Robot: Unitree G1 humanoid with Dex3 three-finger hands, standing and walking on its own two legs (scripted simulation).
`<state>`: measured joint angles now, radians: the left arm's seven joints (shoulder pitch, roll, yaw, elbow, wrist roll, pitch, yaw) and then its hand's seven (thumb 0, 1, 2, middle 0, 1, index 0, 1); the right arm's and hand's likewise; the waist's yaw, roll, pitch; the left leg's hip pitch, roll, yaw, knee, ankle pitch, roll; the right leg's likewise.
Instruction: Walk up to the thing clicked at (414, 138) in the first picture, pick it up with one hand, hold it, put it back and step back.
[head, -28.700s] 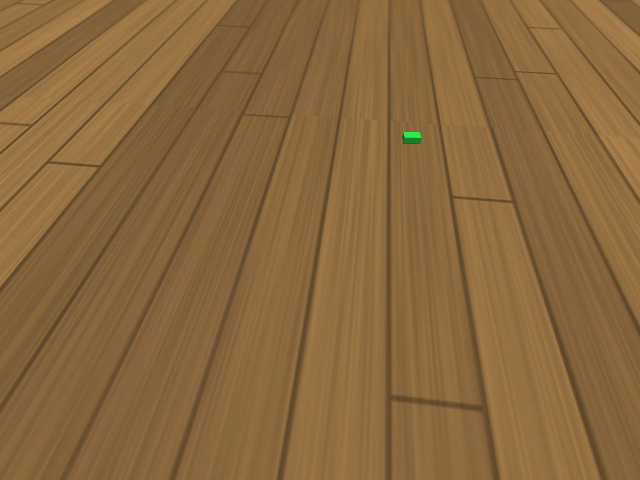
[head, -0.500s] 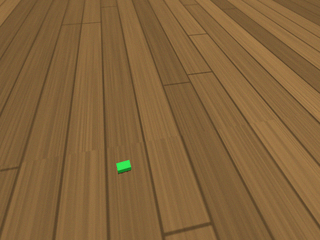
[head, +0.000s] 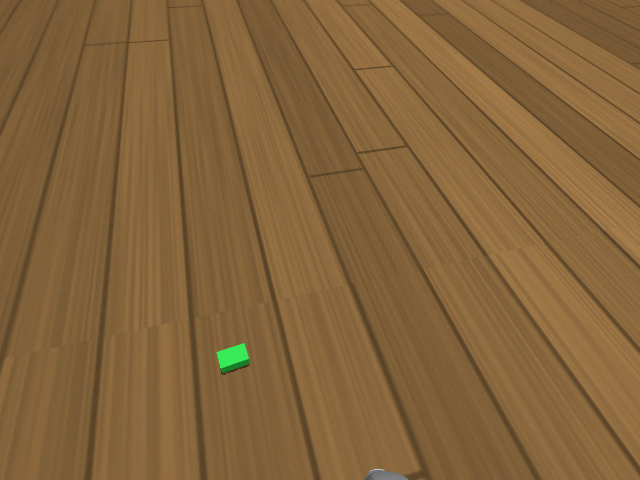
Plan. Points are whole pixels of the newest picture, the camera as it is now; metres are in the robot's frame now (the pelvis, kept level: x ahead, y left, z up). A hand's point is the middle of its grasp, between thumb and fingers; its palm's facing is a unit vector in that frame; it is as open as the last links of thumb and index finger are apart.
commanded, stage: walk up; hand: left
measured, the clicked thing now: (233, 357) +0.64 +0.24 -0.76
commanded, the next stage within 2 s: none
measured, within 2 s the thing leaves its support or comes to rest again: neither
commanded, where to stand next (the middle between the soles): +0.26 +0.01 m, yaw -1 degrees
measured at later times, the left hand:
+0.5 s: hand (135, 458) +0.21 +0.26 -0.17, palm faces -0.02 -0.93 -0.37, open 7.4 cm
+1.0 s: hand (144, 443) +0.22 +0.25 -0.15, palm faces -0.02 -0.94 -0.35, open 7.4 cm
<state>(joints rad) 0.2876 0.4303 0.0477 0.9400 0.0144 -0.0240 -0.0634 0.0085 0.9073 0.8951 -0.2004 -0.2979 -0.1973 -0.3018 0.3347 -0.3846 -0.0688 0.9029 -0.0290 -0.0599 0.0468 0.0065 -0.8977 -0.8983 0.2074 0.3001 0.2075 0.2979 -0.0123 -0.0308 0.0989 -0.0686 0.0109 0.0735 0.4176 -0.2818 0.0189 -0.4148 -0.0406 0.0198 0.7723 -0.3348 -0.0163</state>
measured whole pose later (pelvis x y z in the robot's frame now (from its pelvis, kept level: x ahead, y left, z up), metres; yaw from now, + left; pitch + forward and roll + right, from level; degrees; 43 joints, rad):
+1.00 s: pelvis +0.14 -0.01 +0.00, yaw -1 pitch -3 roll +0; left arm 0.10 0.35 0.00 1.11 -0.01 -0.01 -0.01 0.01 0.91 0.89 -0.20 -0.30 -0.20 -0.30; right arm 0.03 -0.35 0.00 1.08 0.00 -0.01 0.02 0.01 -0.90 -0.90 0.21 0.30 0.21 0.30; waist 0.03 0.02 0.07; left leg -0.20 0.04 0.03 0.41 -0.16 -0.02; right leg -0.12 -0.01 0.00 0.41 -0.24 0.01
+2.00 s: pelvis +0.20 -0.03 +0.00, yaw -2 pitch -2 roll -1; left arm 0.24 0.34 0.03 1.05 0.03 -0.04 -0.01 0.01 0.90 0.89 -0.20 -0.30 -0.20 -0.30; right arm 0.21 -0.41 -0.05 1.05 -0.02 0.03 0.02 0.01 -0.90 -0.90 0.20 0.30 0.20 0.30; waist 0.02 0.06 0.06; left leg -0.29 0.00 -0.08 0.71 -0.42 0.00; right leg -0.12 0.01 -0.04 0.43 -0.27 -0.02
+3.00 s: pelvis +0.16 -0.02 -0.02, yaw -2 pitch -3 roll +0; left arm 0.20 0.34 0.04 0.95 0.03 0.01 -0.02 0.01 0.90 0.89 -0.20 -0.30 -0.20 -0.30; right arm 0.23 -0.44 -0.06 0.97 0.00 0.02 -0.01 0.01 -0.90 -0.90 0.20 0.30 0.20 0.30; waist 0.00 0.03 0.12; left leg -0.38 -0.02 -0.10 0.90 -0.49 0.00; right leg -0.26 -0.01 0.02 0.67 -0.36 0.00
